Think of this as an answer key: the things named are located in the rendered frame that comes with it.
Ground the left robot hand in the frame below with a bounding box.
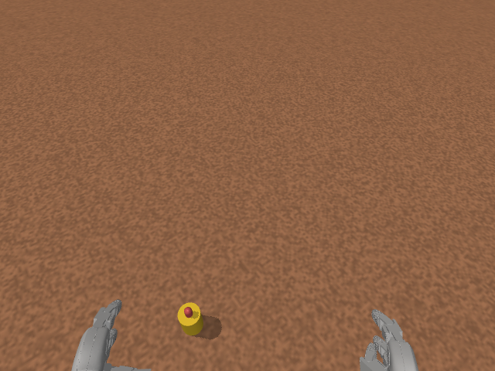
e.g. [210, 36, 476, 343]
[71, 300, 151, 371]

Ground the right robot hand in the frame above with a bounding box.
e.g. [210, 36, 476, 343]
[360, 309, 418, 371]

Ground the bottle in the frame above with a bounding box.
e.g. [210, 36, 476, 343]
[178, 302, 203, 335]

